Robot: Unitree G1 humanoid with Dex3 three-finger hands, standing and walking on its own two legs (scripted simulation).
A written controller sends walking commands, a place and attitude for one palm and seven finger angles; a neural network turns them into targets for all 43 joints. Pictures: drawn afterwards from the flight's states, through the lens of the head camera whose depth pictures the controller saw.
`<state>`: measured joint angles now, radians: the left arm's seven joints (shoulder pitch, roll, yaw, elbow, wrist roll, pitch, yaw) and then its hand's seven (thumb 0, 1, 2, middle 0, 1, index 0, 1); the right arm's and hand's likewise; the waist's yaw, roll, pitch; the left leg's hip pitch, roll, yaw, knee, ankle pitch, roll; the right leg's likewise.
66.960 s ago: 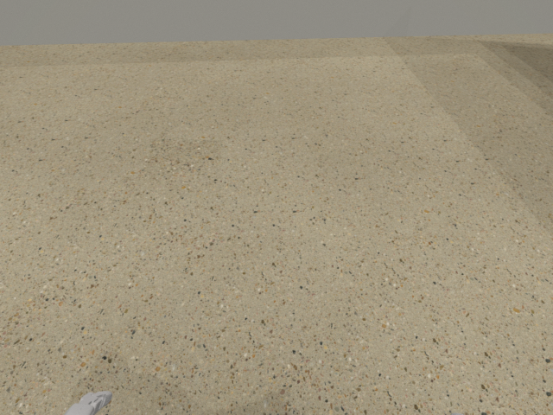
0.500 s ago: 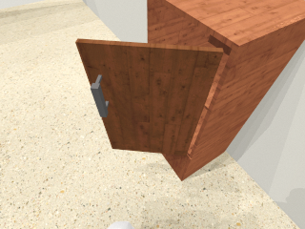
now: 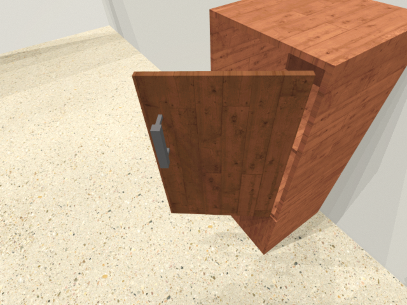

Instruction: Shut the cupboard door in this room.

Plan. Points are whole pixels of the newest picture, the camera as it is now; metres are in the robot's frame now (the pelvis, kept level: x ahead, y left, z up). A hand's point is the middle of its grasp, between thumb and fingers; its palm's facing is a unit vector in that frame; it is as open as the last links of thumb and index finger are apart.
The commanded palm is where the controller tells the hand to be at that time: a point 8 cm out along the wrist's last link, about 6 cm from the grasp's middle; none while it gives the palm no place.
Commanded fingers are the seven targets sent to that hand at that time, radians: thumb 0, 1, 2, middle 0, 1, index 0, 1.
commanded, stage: come to a stop and stand still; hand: left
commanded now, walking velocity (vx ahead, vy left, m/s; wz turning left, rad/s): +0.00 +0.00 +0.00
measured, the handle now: (162, 141) +0.48 +0.15 +0.04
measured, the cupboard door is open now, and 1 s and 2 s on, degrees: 52 52 52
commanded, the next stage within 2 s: look again from close up in 1.06 s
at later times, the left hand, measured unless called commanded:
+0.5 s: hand out of the picture +0.08 +0.15 -0.16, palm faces -0.01 -0.97 -0.23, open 7.3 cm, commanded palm none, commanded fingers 0.00 0.90 0.90 -0.20 -0.30 -0.20 -0.30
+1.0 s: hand out of the picture +0.08 +0.12 -0.17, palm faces +0.01 -0.98 -0.22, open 7.3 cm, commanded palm none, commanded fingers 0.00 0.90 0.90 -0.20 -0.30 -0.20 -0.30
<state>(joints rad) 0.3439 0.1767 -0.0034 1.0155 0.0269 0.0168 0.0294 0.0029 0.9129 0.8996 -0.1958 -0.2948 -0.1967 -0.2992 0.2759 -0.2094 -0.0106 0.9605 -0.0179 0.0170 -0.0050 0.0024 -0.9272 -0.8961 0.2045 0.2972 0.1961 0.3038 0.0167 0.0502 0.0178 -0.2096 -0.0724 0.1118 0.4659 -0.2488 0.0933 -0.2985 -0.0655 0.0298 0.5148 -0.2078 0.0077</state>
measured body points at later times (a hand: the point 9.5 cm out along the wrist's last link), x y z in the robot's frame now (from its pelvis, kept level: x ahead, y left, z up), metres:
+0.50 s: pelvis +0.05 -0.03 +0.00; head +0.07 -0.04 +0.45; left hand +0.08 +0.20 -0.15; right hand +0.05 -0.25 -0.16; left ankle +0.01 +0.06 -0.74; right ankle +0.05 -0.16 -0.74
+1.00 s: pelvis +0.07 -0.06 +0.01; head +0.09 -0.06 +0.46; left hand +0.08 +0.17 -0.15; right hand +0.08 -0.28 -0.16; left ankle +0.01 +0.06 -0.74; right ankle +0.05 -0.16 -0.74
